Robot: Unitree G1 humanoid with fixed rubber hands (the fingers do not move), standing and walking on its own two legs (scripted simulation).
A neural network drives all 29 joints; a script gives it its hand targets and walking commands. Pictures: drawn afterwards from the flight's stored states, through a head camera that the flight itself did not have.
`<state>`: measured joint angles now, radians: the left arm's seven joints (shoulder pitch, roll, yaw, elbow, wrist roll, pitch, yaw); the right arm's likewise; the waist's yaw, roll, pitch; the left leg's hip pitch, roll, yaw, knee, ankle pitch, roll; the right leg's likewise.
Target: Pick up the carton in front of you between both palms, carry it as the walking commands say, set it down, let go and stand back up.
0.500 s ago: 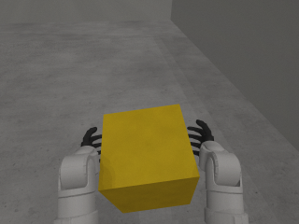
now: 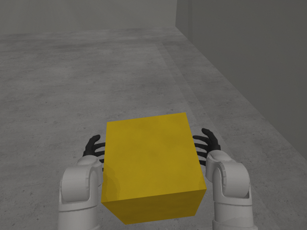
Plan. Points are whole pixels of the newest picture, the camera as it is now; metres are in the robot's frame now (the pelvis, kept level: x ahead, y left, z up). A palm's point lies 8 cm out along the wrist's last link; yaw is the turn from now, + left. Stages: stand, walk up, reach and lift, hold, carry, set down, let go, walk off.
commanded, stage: carry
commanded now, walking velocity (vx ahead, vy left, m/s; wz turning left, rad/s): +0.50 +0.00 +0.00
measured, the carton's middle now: (153, 171) +0.30 +0.00 +0.01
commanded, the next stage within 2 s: none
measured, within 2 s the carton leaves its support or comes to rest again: neither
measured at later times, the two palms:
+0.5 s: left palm (102, 93) +0.60 +0.18 +0.09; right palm (180, 88) +0.60 -0.12 +0.10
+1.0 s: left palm (119, 55) +0.92 +0.15 +0.10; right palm (176, 55) +0.93 -0.15 +0.10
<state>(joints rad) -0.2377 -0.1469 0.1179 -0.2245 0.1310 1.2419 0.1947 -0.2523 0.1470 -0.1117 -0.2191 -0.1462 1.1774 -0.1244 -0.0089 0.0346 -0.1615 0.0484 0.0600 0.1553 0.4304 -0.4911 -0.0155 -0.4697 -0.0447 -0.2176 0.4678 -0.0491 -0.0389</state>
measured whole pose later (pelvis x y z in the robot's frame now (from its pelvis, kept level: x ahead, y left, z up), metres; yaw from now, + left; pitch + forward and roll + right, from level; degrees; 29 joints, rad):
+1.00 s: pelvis +0.64 +0.00 +0.01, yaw +1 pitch +3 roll -1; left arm -0.28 -0.16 0.11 -0.21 0.13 1.23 0.20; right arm -0.26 0.15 -0.14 -0.25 -0.15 1.20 -0.14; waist 0.01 0.04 -0.09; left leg -0.17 0.09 0.09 0.94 -0.46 -0.02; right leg -0.44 -0.04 -0.24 0.53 -0.16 -0.09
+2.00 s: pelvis +0.98 +0.00 +0.01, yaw -2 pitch +4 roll +1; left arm -0.29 -0.16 0.13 -0.19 0.13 1.23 0.21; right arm -0.27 0.15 -0.12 -0.19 -0.16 1.20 -0.15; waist 0.00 -0.01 -0.12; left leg -0.32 0.06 0.18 0.54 -0.26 0.01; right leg -0.14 -0.06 -0.15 0.50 -0.38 0.02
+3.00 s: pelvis +0.91 +0.00 +0.01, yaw -2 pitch +2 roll +0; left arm -0.26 -0.15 0.20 0.22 0.27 0.70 0.03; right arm -0.26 0.15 -0.20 0.23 -0.26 0.70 -0.04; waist 0.00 0.00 -0.10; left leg -0.37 0.08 0.17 0.51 -0.16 0.01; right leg -0.22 -0.05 -0.17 0.53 -0.34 -0.01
